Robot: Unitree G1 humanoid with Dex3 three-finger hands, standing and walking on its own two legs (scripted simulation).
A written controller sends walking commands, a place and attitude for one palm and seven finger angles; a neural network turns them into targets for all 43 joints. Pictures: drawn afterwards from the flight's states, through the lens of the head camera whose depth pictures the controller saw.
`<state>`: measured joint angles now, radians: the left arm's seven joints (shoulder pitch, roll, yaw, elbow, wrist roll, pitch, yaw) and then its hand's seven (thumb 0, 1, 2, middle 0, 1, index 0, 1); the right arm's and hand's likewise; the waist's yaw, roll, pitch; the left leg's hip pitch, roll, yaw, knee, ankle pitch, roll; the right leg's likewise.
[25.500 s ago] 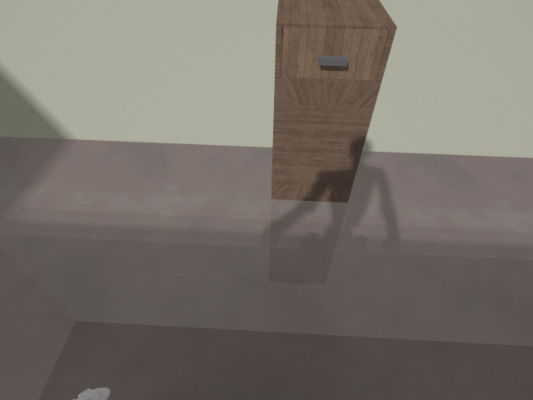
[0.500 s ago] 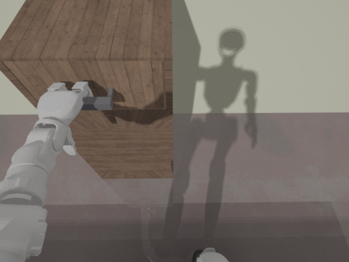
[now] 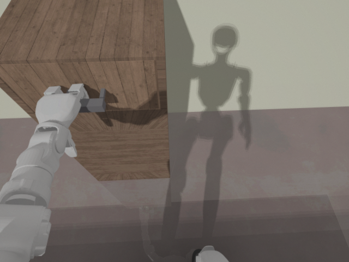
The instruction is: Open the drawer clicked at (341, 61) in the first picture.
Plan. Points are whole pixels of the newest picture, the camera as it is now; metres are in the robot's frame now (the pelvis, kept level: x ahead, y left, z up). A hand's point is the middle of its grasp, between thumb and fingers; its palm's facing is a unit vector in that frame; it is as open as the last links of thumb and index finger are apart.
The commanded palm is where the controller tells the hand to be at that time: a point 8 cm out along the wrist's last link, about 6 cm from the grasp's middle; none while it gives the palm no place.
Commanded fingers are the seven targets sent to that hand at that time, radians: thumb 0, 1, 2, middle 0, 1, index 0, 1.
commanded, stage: lower the fingers behind the handle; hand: left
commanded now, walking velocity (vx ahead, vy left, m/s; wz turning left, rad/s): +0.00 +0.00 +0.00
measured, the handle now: (84, 99) +0.49 +0.23 +0.03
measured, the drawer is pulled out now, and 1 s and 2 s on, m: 0.00 0.00 0.05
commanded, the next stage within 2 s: close the thumb around the handle in 0.26 s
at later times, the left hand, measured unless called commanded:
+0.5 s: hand (70, 122) +0.44 +0.26 +0.01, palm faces -0.07 -0.03 -1.00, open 13.6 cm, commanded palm +0.42 +0.26 +0.06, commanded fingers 0.00 -0.05 0.49 -0.33 -1.25 -0.33 -1.25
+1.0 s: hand (70, 121) +0.44 +0.26 +0.01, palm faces -0.08 -0.03 -1.00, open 5.7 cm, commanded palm +0.42 +0.26 +0.06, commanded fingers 0.00 0.90 0.90 -0.40 -1.35 -0.40 -1.35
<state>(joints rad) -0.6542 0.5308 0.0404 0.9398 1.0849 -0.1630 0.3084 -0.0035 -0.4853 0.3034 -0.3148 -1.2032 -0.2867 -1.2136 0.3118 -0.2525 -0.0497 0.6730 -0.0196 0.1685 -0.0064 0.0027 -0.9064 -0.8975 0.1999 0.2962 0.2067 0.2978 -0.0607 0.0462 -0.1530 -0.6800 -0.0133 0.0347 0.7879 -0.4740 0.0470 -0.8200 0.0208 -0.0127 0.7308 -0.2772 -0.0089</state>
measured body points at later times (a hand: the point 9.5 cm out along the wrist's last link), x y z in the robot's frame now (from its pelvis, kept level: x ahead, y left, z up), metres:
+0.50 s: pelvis +0.00 +0.00 +0.00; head +0.10 +0.00 +0.44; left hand +0.44 +0.26 +0.06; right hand +0.05 -0.28 -0.13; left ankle -0.07 +0.09 -0.70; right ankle +0.03 -0.12 -0.70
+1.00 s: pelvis +0.00 +0.00 +0.00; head +0.10 -0.01 +0.44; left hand +0.44 +0.26 +0.07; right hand +0.04 -0.28 -0.14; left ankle -0.07 +0.09 -0.70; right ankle +0.03 -0.12 -0.70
